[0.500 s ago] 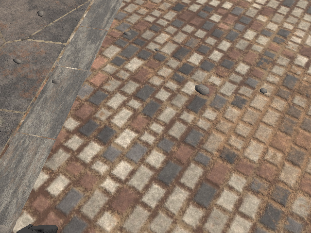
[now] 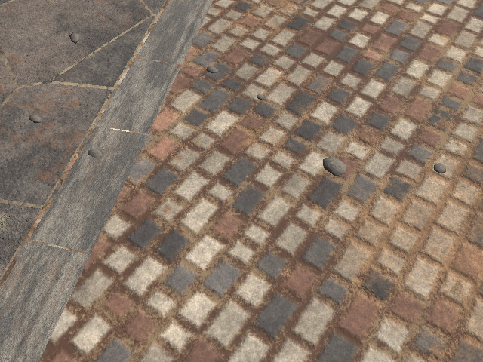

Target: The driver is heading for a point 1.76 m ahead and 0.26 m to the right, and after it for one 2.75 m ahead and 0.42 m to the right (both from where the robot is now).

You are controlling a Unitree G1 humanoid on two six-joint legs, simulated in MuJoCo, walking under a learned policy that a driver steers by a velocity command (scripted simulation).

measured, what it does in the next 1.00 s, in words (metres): steps on the spot: left foot, then right foot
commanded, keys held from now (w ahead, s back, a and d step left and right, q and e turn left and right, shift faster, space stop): e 0.52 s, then no key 0.08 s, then q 0.40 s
